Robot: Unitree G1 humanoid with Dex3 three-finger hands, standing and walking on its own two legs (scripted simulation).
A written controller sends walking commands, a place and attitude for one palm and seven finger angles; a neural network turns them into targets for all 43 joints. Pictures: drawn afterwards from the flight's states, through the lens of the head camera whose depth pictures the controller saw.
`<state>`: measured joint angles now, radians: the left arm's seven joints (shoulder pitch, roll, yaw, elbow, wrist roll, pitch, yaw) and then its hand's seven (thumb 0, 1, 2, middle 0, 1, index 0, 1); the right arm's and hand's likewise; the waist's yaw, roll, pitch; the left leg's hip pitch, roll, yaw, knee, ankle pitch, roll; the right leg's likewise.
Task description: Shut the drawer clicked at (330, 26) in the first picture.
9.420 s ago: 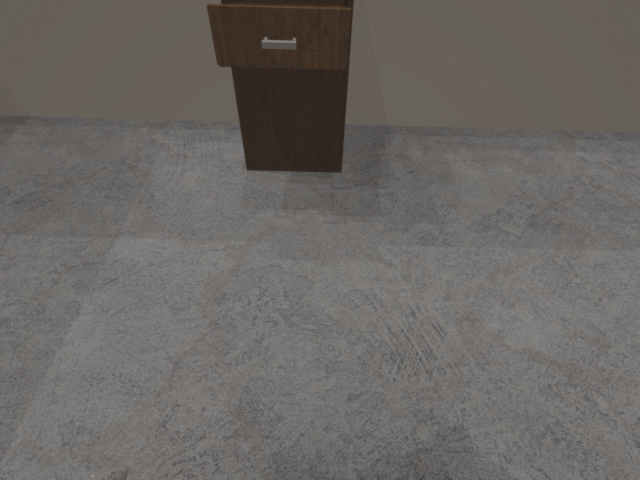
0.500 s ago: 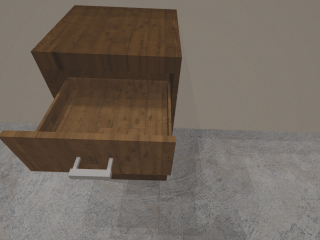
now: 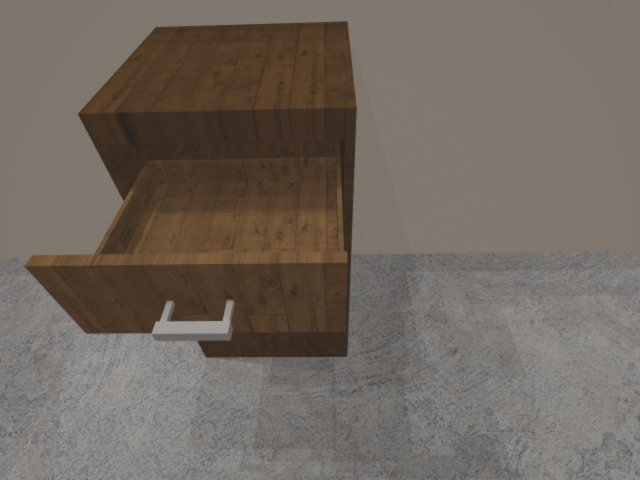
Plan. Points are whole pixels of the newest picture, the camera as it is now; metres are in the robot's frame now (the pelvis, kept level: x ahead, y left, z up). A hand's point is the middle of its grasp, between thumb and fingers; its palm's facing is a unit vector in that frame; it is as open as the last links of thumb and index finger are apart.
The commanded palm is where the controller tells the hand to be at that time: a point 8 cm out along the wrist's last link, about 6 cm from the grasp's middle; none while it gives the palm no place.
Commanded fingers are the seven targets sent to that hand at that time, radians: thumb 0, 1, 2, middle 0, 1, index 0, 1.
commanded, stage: come to a stop and stand still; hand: left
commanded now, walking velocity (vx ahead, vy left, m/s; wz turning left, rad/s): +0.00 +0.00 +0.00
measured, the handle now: (196, 319) +0.34 +0.21 -0.01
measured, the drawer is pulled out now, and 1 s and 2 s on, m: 0.29 0.29 0.29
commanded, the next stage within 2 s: look again from close up in 0.82 s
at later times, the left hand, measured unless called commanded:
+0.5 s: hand out of the picture +0.02 +0.15 -0.16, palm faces +0.00 -0.98 -0.21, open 7.3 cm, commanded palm none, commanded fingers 0.00 0.90 0.90 -0.20 -0.30 -0.20 -0.30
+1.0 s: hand out of the picture +0.02 +0.14 -0.16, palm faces +0.02 -0.98 -0.20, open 7.3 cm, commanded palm none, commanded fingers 0.00 0.90 0.90 -0.20 -0.30 -0.20 -0.30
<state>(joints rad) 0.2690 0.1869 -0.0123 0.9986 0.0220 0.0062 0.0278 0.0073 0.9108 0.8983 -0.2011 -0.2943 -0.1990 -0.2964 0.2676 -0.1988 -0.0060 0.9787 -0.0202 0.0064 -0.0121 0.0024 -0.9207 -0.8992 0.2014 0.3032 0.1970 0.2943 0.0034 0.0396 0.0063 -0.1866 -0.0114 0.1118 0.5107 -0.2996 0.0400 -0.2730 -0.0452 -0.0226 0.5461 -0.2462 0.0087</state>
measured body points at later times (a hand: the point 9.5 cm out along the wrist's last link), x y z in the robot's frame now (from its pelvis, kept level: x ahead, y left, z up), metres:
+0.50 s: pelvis +0.02 -0.02 +0.01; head +0.04 -0.04 +0.45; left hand +0.02 +0.20 -0.15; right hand +0.00 -0.24 -0.16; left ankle -0.01 +0.09 -0.73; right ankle +0.03 -0.13 -0.73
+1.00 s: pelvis +0.03 -0.03 +0.01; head +0.04 -0.04 +0.46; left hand +0.02 +0.19 -0.15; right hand +0.02 -0.24 -0.16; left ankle -0.01 +0.09 -0.73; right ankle +0.03 -0.13 -0.73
